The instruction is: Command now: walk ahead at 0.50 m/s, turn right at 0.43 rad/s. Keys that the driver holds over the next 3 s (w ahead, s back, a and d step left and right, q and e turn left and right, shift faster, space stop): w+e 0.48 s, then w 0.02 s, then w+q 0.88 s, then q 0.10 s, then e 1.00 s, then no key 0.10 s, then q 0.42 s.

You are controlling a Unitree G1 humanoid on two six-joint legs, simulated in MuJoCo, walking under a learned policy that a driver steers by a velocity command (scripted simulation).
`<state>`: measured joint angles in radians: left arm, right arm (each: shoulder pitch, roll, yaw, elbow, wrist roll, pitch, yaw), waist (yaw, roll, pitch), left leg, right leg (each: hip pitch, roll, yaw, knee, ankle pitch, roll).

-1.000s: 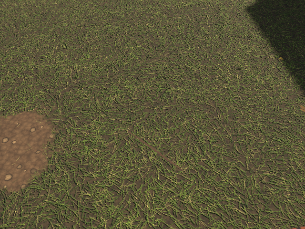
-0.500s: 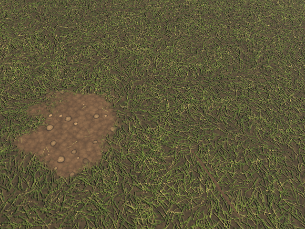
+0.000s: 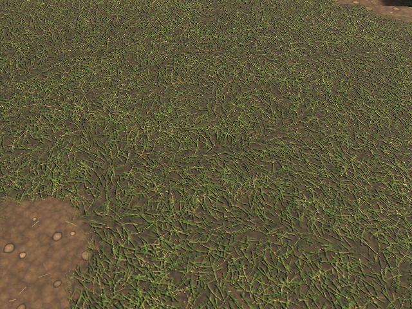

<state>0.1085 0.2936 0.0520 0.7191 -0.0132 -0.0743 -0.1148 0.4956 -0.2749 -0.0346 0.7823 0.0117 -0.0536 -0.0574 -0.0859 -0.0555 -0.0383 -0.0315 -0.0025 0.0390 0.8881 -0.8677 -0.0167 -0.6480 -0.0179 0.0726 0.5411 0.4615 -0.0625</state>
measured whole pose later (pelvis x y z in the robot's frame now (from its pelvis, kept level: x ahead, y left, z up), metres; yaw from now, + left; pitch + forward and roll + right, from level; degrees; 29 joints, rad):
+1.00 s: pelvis +0.56 -0.17 -0.08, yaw -11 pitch +2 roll +0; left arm 0.14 0.24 0.04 0.72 0.00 -0.09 -0.01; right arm 0.38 -0.29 -0.06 0.79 0.04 -0.05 -0.01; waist -0.04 0.03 -0.01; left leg -0.41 -0.01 -0.09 1.06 -0.41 0.02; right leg -0.31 0.01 -0.01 0.47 -0.20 -0.02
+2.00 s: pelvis +0.97 -0.17 -0.09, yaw +0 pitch +3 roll +1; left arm 0.19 0.29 0.06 0.70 0.00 -0.02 -0.01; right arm 0.11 -0.30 -0.06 0.76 -0.01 0.01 -0.03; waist 0.02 0.02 0.05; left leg -0.39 -0.06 -0.01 1.01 -0.53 -0.02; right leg -0.39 0.02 0.02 0.55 -0.21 -0.05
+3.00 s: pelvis +0.98 -0.13 -0.09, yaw -13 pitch +0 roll -1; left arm 0.16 0.27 0.07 0.67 0.00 0.02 0.04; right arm 0.20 -0.32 -0.07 0.76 0.02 0.04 0.01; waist -0.01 0.00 0.05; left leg -0.37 0.02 0.03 0.83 -0.50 -0.02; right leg -0.22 -0.05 -0.07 0.53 -0.32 0.02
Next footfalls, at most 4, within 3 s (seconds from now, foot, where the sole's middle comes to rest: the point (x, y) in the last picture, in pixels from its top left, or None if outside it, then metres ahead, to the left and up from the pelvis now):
0.06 right None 0.21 -0.13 -0.86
0.46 left None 0.51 0.00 -0.86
0.90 right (277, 280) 0.61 -0.30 -0.86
1.38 left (204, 206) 0.93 -0.06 -0.86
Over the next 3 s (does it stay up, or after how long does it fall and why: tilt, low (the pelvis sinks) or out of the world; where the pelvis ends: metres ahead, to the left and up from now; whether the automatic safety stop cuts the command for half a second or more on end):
stays up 0.98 -0.13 -0.09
